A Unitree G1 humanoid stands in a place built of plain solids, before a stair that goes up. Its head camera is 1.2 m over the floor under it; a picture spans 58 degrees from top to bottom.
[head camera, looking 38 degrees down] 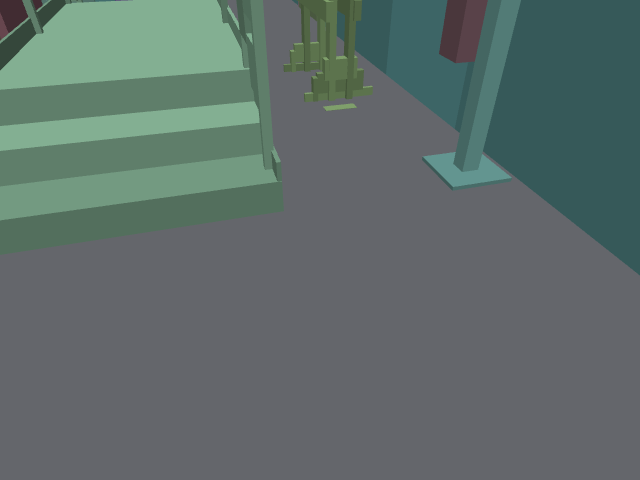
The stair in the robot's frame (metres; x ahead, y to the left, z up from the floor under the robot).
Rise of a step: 0.17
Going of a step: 0.30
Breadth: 1.30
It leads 16 degrees to the left of straight ahead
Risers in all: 3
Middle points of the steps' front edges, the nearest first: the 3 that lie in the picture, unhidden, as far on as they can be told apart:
1.59 0.80 0.17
1.88 0.88 0.34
2.17 0.96 0.51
